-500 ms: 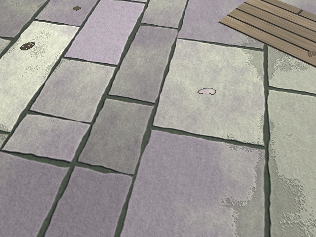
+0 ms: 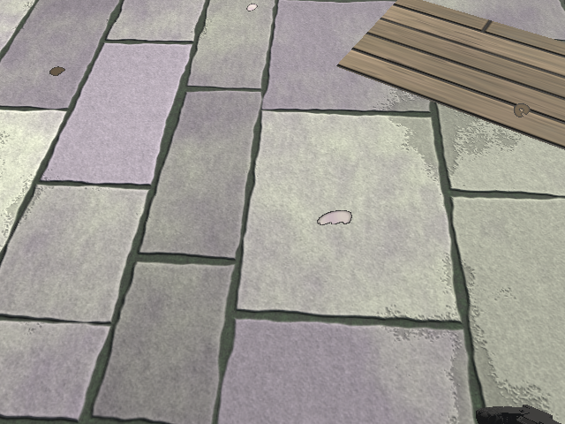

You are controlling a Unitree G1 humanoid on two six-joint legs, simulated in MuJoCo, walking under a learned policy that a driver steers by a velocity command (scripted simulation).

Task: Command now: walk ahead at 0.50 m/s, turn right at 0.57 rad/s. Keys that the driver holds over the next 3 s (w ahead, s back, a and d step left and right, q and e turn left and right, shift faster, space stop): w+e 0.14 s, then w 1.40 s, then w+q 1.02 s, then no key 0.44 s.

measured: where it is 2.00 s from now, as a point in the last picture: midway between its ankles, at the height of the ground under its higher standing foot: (383, 220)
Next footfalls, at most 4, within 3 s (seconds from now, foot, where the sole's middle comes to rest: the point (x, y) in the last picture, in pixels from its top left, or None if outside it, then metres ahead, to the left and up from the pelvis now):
0.08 left None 0.23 0.13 -0.78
0.58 right None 0.42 -0.13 -0.78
1.14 left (335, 304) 0.76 -0.01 -0.78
1.68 right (425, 232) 1.01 -0.26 -0.78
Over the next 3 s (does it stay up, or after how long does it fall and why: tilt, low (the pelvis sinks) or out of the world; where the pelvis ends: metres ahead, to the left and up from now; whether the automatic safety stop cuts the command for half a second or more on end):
stays up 1.47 -0.08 0.00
